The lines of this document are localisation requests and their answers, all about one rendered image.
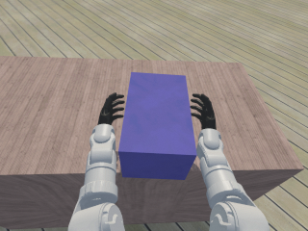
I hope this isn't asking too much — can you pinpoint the left robot upper arm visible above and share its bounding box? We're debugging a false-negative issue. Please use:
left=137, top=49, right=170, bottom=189
left=68, top=202, right=125, bottom=231

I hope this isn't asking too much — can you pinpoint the carton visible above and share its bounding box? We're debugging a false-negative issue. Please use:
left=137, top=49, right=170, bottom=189
left=118, top=72, right=197, bottom=180

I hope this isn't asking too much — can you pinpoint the pedestal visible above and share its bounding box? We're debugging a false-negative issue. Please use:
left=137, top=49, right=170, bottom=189
left=0, top=56, right=305, bottom=230

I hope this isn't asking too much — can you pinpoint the right robot upper arm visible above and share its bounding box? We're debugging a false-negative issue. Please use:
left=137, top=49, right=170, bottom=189
left=209, top=201, right=270, bottom=231

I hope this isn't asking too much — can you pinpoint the robot left forearm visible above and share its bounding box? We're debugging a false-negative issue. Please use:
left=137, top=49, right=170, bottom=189
left=67, top=123, right=118, bottom=231

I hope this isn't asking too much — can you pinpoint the robot right hand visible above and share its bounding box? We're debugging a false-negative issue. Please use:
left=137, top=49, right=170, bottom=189
left=191, top=93, right=217, bottom=130

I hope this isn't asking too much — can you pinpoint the robot right forearm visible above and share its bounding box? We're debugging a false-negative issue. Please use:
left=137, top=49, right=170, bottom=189
left=196, top=128, right=258, bottom=209

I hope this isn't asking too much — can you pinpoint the robot left hand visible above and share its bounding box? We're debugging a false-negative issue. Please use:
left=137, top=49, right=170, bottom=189
left=97, top=92, right=125, bottom=125

